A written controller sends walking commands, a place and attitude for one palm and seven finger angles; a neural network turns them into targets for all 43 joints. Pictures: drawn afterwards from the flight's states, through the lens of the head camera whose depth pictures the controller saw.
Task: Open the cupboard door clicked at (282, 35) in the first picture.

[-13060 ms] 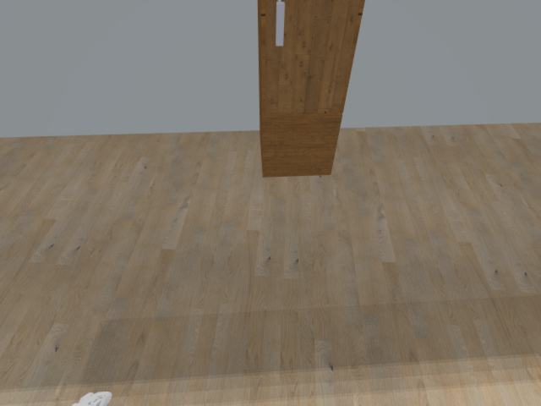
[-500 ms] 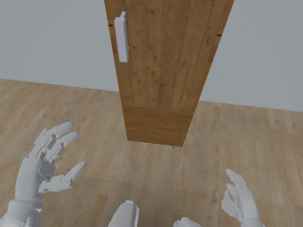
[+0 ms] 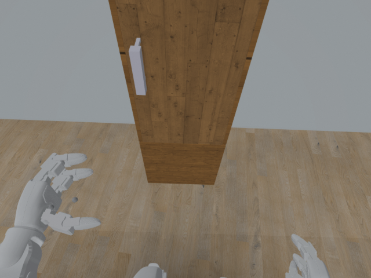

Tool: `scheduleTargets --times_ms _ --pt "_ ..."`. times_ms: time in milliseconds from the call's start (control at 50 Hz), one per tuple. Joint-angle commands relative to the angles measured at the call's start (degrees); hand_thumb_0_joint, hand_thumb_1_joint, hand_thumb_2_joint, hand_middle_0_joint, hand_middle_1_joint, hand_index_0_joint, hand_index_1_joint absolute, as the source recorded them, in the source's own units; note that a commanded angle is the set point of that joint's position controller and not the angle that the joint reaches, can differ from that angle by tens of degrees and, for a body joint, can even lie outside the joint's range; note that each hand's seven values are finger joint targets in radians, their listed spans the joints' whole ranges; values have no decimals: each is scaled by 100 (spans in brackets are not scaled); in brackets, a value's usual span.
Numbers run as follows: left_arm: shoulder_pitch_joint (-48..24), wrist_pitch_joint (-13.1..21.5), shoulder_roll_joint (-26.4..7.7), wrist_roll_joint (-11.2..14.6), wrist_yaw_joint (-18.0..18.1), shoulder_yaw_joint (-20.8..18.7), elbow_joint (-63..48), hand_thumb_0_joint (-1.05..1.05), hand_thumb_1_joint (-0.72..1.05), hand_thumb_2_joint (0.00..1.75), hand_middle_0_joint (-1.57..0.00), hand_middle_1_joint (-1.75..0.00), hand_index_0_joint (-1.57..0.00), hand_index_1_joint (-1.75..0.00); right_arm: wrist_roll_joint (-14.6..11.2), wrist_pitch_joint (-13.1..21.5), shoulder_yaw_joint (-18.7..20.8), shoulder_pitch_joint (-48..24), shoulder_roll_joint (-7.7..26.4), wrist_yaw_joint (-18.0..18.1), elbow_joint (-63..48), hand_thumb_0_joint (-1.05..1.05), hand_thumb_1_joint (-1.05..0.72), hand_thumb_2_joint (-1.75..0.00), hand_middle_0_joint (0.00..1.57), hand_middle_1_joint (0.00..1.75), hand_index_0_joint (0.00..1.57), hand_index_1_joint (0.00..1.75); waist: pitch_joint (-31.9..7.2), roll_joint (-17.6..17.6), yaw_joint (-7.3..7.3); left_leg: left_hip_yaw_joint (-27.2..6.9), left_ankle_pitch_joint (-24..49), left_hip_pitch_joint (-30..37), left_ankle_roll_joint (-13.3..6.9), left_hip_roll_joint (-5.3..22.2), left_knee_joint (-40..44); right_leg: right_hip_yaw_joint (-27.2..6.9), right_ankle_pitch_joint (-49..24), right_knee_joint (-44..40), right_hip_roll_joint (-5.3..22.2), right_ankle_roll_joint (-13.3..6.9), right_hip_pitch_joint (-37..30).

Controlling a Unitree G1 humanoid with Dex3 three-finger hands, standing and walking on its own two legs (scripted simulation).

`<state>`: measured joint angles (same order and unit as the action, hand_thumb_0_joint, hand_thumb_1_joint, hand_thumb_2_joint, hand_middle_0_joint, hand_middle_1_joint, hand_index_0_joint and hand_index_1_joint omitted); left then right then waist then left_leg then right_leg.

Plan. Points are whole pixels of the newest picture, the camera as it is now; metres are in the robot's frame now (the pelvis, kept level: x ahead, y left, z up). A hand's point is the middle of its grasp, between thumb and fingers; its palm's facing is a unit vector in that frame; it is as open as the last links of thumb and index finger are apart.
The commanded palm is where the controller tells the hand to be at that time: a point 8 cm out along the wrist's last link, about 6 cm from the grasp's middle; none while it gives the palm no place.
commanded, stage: raise the hand with hooked fingers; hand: left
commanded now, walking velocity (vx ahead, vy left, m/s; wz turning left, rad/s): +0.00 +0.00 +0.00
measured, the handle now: (139, 67) +0.63 +0.17 +0.10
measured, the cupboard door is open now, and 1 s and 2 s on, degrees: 0 0 0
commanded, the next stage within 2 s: move the hooked fingers beside the handle in 0.98 s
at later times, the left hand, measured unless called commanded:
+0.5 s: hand (39, 157) +0.30 +0.29 +0.12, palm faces +0.06 -1.00 -0.06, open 13.9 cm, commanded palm +0.27 +0.33 +0.12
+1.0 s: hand (55, 160) +0.30 +0.26 +0.12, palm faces +0.04 -1.00 -0.02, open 14.0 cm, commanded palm +0.27 +0.31 +0.12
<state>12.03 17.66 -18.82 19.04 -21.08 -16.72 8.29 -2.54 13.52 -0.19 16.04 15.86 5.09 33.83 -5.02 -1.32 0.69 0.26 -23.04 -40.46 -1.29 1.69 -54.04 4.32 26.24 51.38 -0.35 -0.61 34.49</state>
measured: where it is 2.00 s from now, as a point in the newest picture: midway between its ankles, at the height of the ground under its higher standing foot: outside the picture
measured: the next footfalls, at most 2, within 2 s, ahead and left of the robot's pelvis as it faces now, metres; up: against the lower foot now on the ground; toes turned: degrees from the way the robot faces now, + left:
none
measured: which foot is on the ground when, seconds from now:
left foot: down 0.00-1.00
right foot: down 0.00-1.00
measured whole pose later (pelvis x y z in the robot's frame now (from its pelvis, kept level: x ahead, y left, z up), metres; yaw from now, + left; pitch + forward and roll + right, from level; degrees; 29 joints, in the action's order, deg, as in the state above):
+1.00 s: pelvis +0.01 -0.01 +0.02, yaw +0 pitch +6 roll -2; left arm -3.9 11.3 -23.7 20.4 -27.6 -24.5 23.4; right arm -3.0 9.7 -2.3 15.8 15.6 5.1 33.3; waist -3.8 -2.1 -0.2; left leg 0.3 -19.7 -30.9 -0.4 1.9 -44.7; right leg 4.1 22.8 42.2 -1.0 -1.3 25.2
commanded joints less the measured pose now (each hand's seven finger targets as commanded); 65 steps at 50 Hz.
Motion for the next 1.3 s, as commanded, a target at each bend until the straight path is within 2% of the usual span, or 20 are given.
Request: scheduleTargets --times_ms 0,120,160,240,340,400,460,480,520,580,680,780,880,900,980,1060,1160,1220,1260,1280 --pt "-973 435 -1223 236 274 -911 -1377 0 -43 33 -29 -115 -29 -115 -3 361 166 -352 657 19 -871 0 -90 -90 20 30 20 30 -1110 -731 -141 -336 1109 1620 28 -73 1184 12 -1023 -850 -164 -91 -218" --pt "-1333 -183 -1087 113 -92 -526 -531 0 -50 30 -30 -120 -30 -120 -49 204 130 -269 773 -6 -905 0 -90 -90 20 30 20 30 -748 -433 -14 -365 1242 1674 31 -69 1349 42 -1303 -1044 -210 -85 -288" --pt "-1629 -361 -1300 120 -246 -668 -429 0 -50 30 -30 -120 -30 -120 -61 160 128 -294 797 29 -919 0 -90 -90 20 30 20 30 -832 -273 -21 -346 1289 1720 22 -81 1385 36 -1406 -1122 -193 -72 -409" --pt "-2334 -344 -1763 222 -345 -1100 -618 0 -50 30 -30 -120 -30 -120 -36 109 81 -369 780 87 -948 0 -90 -90 20 30 20 30 -1146 -327 -79 -355 1492 2023 26 -105 1435 5 -1534 -1203 -210 -101 -617" --pt "-2690 -149 -1935 212 -352 -1259 -507 0 -50 30 -30 -120 -30 -120 -6 98 40 -352 733 83 -870 0 -90 -90 20 30 20 30 -1259 -669 -107 -359 1814 2326 65 -97 1494 -8 -1720 -1246 -220 -127 -716" --pt "-2769 -299 -1855 191 -486 -1138 -33 0 -50 30 -30 -120 -30 -120 -49 65 52 -349 763 100 -807 0 -90 -90 20 30 20 30 -1100 -602 -63 -366 1595 2277 55 -92 1599 -1 -1571 -1366 -195 -113 -696" --pt "-2955 -586 -1995 235 -709 -1169 412 0 -50 30 -30 -120 -30 -120 -84 13 50 -349 820 144 -827 0 -90 -90 20 30 20 30 -948 -406 -69 -312 1416 2135 13 -133 1654 -36 -1547 -1506 -183 -104 -784" --pt "-2870 -648 -1943 252 -749 -1142 548 0 -50 30 -30 -120 -30 -120 -90 3 55 -336 822 143 -848 0 -90 -90 20 30 20 30 -928 -228 -76 -316 1358 2071 1 -143 1677 -29 -1512 -1541 -177 -94 -808" --pt "-2708 -695 -1903 293 -830 -1128 597 0 -50 30 -30 -120 -30 -120 -85 4 63 -316 832 119 -912 0 -90 -90 20 30 20 30 -984 -196 -149 -293 1535 2084 -12 -169 1641 -50 -1685 -1533 -194 -122 -927" --pt "-2668 -575 -1989 330 -792 -1254 396 0 -50 30 -30 -120 -30 -120 -63 -8 100 -304 831 69 -941 0 -90 -90 20 30 20 30 -1142 -93 -167 -223 1632 2082 -25 -175 1596 -89 -1827 -1522 -177 -86 -989" --pt "-2835 -215 -2121 331 -553 -1473 143 0 -50 30 -30 -120 -30 -120 -22 -23 122 -262 797 10 -920 0 -90 -90 20 30 20 30 -1158 -220 -142 -158 1573 2068 -36 -183 1543 -177 -1782 -1501 -187 -68 -970" --pt "-2879 -118 -2077 229 -527 -1370 55 0 -50 30 -30 -120 -30 -120 -33 -22 125 -273 764 25 -872 0 -90 -90 20 30 20 30 -1244 -674 -113 -97 1554 2154 -52 -188 1518 -258 -1815 -1513 -147 -63 -1009" --pt "-2804 -269 -1992 291 -639 -1292 330 0 -50 30 -30 -120 -30 -120 -61 -44 112 -303 775 63 -862 0 -90 -90 20 30 20 30 -987 -232 -64 -105 1401 1930 -65 -178 1518 -291 -1758 -1594 -137 -18 -976" --pt "-2850 -281 -2001 297 -651 -1291 343 0 -50 30 -30 -120 -30 -120 -67 -44 110 -323 783 75 -868 0 -90 -90 20 30 20 30 -959 -353 -65 -98 1360 1927 -61 -182 1523 -301 -1702 -1609 -128 -19 -934" --pt "-2860 -312 -2007 344 -655 -1359 489 0 -50 30 -30 -120 -30 -120 -59 -50 101 -310 775 81 -885 0 -90 -90 20 30 20 30 -1043 -118 -98 -92 1412 1904 -66 -193 1500 -328 -1792 -1589 -124 -2 -1021" --pt "-2909 -267 -1947 297 -658 -1247 492 0 -50 30 -30 -120 -30 -120 -67 -50 83 -341 757 67 -902 0 -90 -90 20 30 20 30 -1002 -217 -95 -82 1379 1901 -62 -194 1490 -347 -1754 -1575 -115 -8 -983" --pt "-4460 -223 -1792 144 -569 -797 905 0 -50 30 -30 -120 -30 -120 -83 -65 42 -288 776 162 -707 0 -90 -90 20 30 20 30 -674 -202 234 -182 757 1838 -70 -167 1494 -370 -990 -1675 -121 2 -440" --pt "-4874 -134 -2094 30 -495 -906 1047 0 -50 30 -30 -120 -30 -120 -74 -74 63 -207 827 204 -619 0 -90 -90 20 30 20 30 -1033 -228 195 -208 772 1939 -77 -158 1468 -403 -913 -1638 -105 -27 -561" --pt "-5012 -120 -1980 -78 -449 -755 1159 0 -50 30 -30 -120 -30 -120 -64 -87 49 -183 786 180 -607 0 -90 -90 20 30 20 30 -1315 -405 172 -204 949 2057 -71 -170 1475 -370 -1150 -1558 -88 -34 -648" --pt "-4933 -134 -2095 -104 -409 -891 1338 0 -50 30 -30 -120 -30 -120 -54 -105 65 -142 792 166 -573 0 -90 -90 20 30 20 30 -1367 -438 122 -201 1019 2065 -61 -164 1457 -353 -1232 -1535 -94 -39 -658"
